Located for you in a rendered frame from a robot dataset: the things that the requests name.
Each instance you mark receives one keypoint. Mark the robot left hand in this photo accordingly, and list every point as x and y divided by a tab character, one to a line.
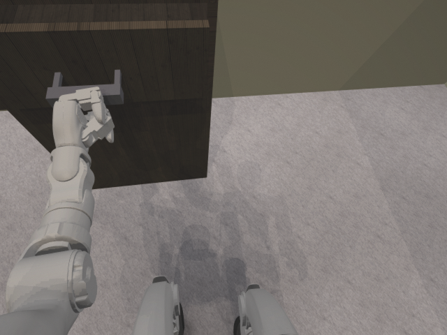
72	128

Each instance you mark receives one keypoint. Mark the robot thigh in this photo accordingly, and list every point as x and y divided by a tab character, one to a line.
262	312
158	308

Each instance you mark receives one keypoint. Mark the cabinet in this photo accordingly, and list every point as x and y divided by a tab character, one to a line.
154	141

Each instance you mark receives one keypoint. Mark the robot left forearm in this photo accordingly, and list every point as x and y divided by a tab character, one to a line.
68	215

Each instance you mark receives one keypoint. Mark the left robot upper arm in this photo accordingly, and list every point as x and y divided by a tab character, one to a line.
47	292

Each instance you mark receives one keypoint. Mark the right robot thigh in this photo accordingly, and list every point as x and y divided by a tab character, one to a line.
262	312

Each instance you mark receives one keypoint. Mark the drawer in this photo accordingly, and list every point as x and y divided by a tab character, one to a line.
161	49

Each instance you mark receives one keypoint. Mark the left robot thigh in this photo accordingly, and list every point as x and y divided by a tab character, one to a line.
158	308

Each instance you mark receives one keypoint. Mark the handle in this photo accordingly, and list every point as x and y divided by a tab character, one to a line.
112	93

